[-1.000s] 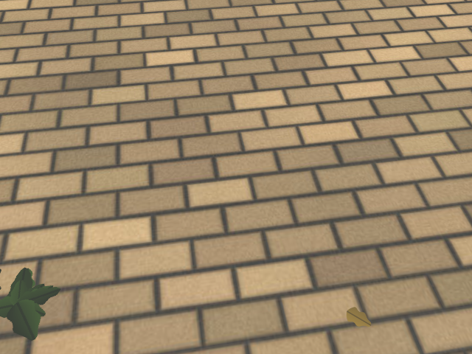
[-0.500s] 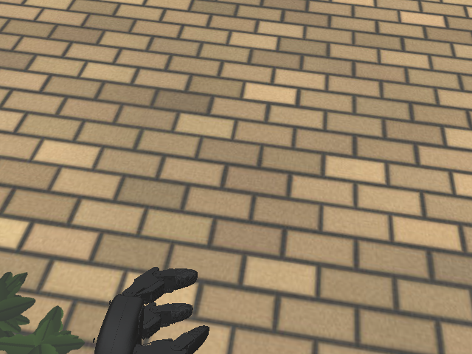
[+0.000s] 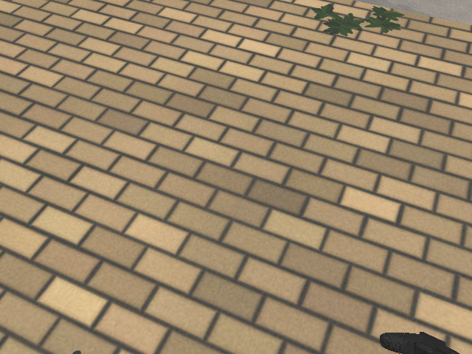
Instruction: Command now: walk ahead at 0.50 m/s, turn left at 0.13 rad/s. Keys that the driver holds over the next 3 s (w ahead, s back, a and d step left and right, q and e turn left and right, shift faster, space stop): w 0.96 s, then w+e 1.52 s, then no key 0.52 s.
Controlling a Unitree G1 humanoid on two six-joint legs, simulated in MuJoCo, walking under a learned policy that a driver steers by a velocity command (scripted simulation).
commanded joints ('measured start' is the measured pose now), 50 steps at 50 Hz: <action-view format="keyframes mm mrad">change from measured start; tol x32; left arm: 1 -43 190 40 -25 -10 9 -1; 23 -539 66 -7 -226 7 -27 -63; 30 7 241 61 -89 24 -21 -38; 50 -41 184 37 14 4 -3 -5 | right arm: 1 149 -153 -78 -11 -9 -27 -5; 29 480 -75 -47 137 -23 -34 -77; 50 -131 -106 -47 -1 -1 -60 -40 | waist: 1 -178 -138 -55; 4 -220 153 -377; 24 -152 50 77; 30 14 -268 -460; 50 -11 -73 64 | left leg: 1 296 -94 75 -128 2 69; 4 944 364 -797 -297 -167 310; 12 400 180 -228 -445 148 187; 23 576 200 -101 -415 201 111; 27 625 158 -50 -105 667 46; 31 -229 -54 -194 823 -397 -61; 50 -123 33 -80 -50 145 -61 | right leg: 1 -46 -178 85 229 830 -182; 4 -801 75 294 1053 -200 -66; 24 -762 -1 250 264 377 -100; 28 -133 14 258 295 348 -196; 30 355 -311 1029 71 89 -404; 37 -327 -145 479 -103 271 -302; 50 -97 -165 361 -63 373 -251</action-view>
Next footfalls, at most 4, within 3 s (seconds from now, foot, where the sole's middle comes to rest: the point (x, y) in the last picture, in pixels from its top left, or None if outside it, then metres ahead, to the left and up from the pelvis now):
0.04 left None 0.17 0.12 -0.77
0.56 right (311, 346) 0.53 -0.12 -0.77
1.10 left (234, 250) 0.81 0.13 -0.77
1.62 right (328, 201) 1.04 -0.18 -0.77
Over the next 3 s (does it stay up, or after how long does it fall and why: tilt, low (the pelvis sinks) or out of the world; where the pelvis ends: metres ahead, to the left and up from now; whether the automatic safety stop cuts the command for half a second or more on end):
stays up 1.42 -0.40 0.00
